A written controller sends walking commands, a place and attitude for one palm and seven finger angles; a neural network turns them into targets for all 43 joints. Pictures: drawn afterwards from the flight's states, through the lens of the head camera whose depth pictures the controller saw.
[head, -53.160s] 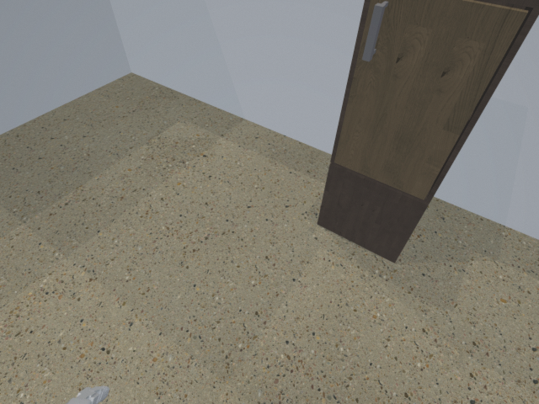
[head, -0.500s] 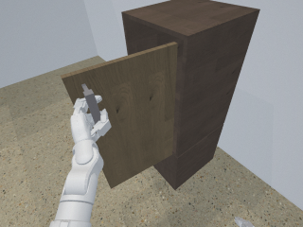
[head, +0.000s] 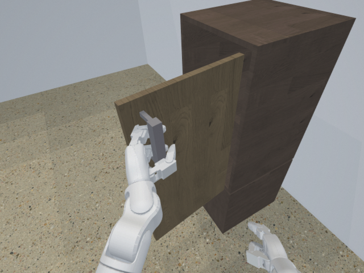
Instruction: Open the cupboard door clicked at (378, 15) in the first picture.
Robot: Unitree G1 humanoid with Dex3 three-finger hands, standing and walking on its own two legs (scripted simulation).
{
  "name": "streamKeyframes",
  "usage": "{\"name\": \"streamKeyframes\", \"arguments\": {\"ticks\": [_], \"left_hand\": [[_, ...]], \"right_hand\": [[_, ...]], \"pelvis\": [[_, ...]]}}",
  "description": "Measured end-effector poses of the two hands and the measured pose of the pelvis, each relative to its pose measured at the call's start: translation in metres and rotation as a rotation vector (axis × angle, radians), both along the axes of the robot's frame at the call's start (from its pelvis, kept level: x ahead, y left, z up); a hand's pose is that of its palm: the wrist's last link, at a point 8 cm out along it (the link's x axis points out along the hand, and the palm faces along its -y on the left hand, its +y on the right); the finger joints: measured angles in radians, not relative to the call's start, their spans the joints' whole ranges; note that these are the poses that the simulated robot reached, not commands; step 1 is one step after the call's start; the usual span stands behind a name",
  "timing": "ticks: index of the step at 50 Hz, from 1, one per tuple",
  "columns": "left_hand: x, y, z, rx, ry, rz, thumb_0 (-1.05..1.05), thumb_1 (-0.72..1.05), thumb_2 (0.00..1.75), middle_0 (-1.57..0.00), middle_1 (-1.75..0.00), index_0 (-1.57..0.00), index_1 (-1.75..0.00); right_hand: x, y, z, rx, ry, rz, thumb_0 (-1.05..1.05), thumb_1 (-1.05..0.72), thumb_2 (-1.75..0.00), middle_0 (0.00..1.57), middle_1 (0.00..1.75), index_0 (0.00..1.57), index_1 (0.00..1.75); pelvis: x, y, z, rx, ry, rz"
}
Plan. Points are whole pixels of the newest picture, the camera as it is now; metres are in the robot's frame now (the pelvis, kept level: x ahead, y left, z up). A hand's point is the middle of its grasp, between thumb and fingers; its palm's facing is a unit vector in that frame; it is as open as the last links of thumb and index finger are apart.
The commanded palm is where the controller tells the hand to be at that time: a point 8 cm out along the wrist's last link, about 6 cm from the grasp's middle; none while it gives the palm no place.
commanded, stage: open thumb and fingers to let go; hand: left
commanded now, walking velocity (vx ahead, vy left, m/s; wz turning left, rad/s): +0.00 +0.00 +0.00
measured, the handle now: (153, 142) +0.34 +0.10 +0.16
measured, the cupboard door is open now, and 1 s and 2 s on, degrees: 98 97 97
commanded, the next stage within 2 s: slide the hand sideways off the handle in 0.62 s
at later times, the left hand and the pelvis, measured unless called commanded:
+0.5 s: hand (165, 159) +0.29 +0.06 +0.16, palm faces +0.27 -0.96 +0.03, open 14.5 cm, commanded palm +0.25 +0.11 +0.15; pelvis -0.02 +0.01 +0.00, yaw -1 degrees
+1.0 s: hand (155, 168) +0.27 +0.08 +0.15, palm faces -0.19 -0.98 +0.01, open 16.4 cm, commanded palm +0.24 +0.12 +0.15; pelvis -0.03 +0.03 +0.00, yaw -1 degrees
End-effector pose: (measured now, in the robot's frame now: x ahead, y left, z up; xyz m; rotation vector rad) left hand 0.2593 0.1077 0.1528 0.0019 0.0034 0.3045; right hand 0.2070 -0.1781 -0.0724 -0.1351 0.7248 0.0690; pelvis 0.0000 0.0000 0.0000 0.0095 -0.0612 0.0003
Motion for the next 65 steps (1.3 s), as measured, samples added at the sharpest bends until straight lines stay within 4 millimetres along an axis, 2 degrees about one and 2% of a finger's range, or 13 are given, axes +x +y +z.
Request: {"name": "streamKeyframes", "arguments": {"ticks": [5,12,17,22,33,38,40,44,47,52,58,65], "left_hand": [[-0.001,-0.002,0.001,-0.009,-0.006,-0.012,0.01,0.33,0.67,-0.34,-1.28,-0.34,-1.29],[-0.004,-0.002,0.0,-0.018,-0.016,-0.028,0.01,-0.06,0.49,-0.31,-1.24,-0.31,-1.23],[-0.004,0.002,0.001,-0.027,-0.028,-0.015,0.0,-0.3,0.38,-0.3,-1.19,-0.3,-1.18],[-0.003,0.003,0.001,-0.025,-0.032,-0.02,0.0,-0.42,0.33,-0.28,-1.05,-0.28,-1.05],[-0.001,0.002,0.002,-0.035,-0.028,-0.068,-0.01,-0.49,0.3,-0.25,-0.61,-0.25,-0.61],[-0.001,0.005,0.001,-0.007,-0.034,-0.085,-0.01,-0.5,0.3,-0.28,-0.55,-0.3,-0.51],[-0.001,0.011,0.0,0.028,-0.054,-0.176,-0.01,-0.49,0.3,-0.27,-0.53,-0.26,-0.47],[0.001,0.026,0.0,0.114,-0.068,-0.401,-0.01,-0.49,0.3,-0.23,-0.44,-0.17,-0.4],[0.001,0.03,0.0,0.066,-0.053,-0.493,-0.01,-0.5,0.3,-0.2,-0.39,-0.12,-0.36],[-0.004,0.028,-0.001,-0.036,-0.052,-0.476,-0.01,-0.5,0.3,-0.14,-0.34,-0.11,-0.32],[-0.016,0.024,-0.005,-0.004,-0.067,-0.445,-0.01,-0.5,0.3,-0.09,-0.31,-0.12,-0.31],[-0.022,0.03,-0.007,0.03,-0.043,-0.458,-0.01,-0.5,0.3,-0.12,-0.3,-0.12,-0.29]], "right_hand": [[-0.032,-0.012,-0.014,-0.012,0.068,-0.042,0.02,-0.91,-0.89,0.2,0.3,0.2,0.3],[-0.065,-0.037,-0.02,-0.055,0.111,-0.113,0.02,-0.91,-0.89,0.2,0.3,0.2,0.3],[-0.072,-0.047,-0.017,-0.085,0.104,-0.137,0.02,-0.91,-0.9,0.2,0.3,0.2,0.3],[-0.067,-0.044,-0.011,-0.095,0.079,-0.135,0.02,-0.91,-0.9,0.19,0.3,0.2,0.3],[-0.044,-0.008,0.001,-0.059,0.028,-0.084,0.02,-0.91,-0.9,0.2,0.3,0.2,0.3],[-0.04,0.006,0.002,-0.043,0.027,-0.058,0.02,-0.91,-0.89,0.2,0.3,0.2,0.3],[-0.043,0.009,0.002,-0.045,0.038,-0.052,0.01,-0.91,-0.89,0.2,0.3,0.2,0.3],[-0.05,0.008,0.001,-0.052,0.037,-0.074,0.01,-0.9,-0.89,0.2,0.3,0.2,0.3],[-0.056,0.005,0.001,-0.05,0.02,-0.096,0.02,-0.9,-0.89,0.2,0.3,0.2,0.3],[-0.063,0.001,0.003,-0.048,-0.002,-0.115,0.02,-0.9,-0.89,0.2,0.3,0.2,0.3],[-0.066,-0.005,0.008,-0.049,-0.011,-0.116,0.02,-0.9,-0.89,0.2,0.3,0.2,0.3],[-0.06,-0.012,0.009,-0.05,-0.016,-0.122,0.02,-0.9,-0.89,0.2,0.3,0.2,0.3]], "pelvis": [[-0.006,-0.002,0.001,0.003,-0.007,-0.004],[-0.013,-0.004,0.002,-0.002,-0.023,-0.015],[-0.018,-0.002,0.003,-0.008,-0.032,-0.017],[-0.021,0.002,0.004,-0.012,-0.034,-0.016],[-0.022,0.014,0.005,-0.016,-0.032,-0.019],[-0.023,0.019,0.004,-0.017,-0.031,-0.019],[-0.024,0.02,0.004,-0.011,-0.029,-0.016],[-0.026,0.024,0.004,-0.009,-0.029,-0.015],[-0.027,0.028,0.004,-0.012,-0.03,-0.016],[-0.028,0.031,0.004,-0.011,-0.021,-0.027],[-0.027,0.028,0.003,-0.01,-0.015,-0.038],[-0.023,0.022,0.004,-0.01,-0.014,-0.045]]}}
